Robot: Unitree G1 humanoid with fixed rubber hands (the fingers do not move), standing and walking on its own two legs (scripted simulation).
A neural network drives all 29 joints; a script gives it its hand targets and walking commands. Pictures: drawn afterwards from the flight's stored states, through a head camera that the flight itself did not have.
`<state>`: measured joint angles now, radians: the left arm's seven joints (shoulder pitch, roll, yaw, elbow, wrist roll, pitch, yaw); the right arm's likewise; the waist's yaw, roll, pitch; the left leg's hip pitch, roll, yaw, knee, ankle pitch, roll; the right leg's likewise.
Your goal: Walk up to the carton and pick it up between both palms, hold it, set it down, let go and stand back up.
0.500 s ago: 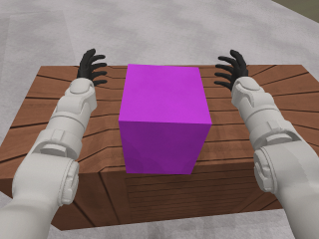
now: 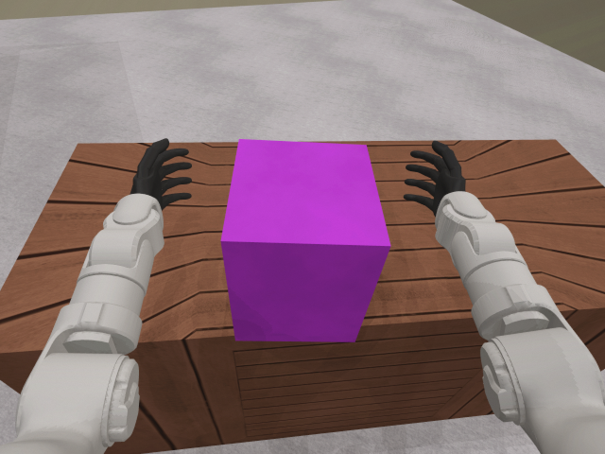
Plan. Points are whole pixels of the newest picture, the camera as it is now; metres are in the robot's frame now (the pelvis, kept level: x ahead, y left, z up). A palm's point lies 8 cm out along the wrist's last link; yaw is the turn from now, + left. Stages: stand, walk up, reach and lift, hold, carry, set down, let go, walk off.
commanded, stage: set down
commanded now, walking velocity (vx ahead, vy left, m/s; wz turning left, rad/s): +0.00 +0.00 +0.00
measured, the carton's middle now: (299, 244) +0.44 -0.01 +0.02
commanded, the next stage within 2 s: none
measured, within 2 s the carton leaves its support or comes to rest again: neither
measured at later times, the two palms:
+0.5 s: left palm (145, 265) +0.35 +0.19 +0.09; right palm (449, 260) +0.34 -0.20 +0.10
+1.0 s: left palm (142, 336) +0.28 +0.19 +0.03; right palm (456, 333) +0.27 -0.21 +0.04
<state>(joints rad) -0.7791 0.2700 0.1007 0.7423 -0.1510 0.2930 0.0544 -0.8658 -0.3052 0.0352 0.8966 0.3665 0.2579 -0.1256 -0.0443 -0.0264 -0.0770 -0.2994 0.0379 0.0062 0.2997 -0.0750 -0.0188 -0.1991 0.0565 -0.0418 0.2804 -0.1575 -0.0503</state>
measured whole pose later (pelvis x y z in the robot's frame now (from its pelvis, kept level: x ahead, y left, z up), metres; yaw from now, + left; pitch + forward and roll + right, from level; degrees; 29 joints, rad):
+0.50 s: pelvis +0.00 +0.00 +0.00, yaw -1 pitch -1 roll +0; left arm -0.36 0.19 0.11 0.30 -0.12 0.36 0.04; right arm -0.42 -0.23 0.00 0.45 0.30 0.23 -0.12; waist -0.02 -0.04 -0.01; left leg -0.18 0.04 0.03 0.28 -0.09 -0.02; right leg -0.11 0.05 -0.01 0.30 -0.18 -0.05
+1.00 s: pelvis +0.02 +0.00 +0.00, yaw -2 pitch -2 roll +0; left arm 0.04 0.18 -0.01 0.21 -0.14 0.07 0.07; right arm 0.06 -0.21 0.02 0.21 0.24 0.02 -0.06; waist 0.02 -0.04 0.00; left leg -0.13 0.03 0.05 0.28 -0.12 -0.02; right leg -0.05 0.05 0.00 0.28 -0.20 -0.05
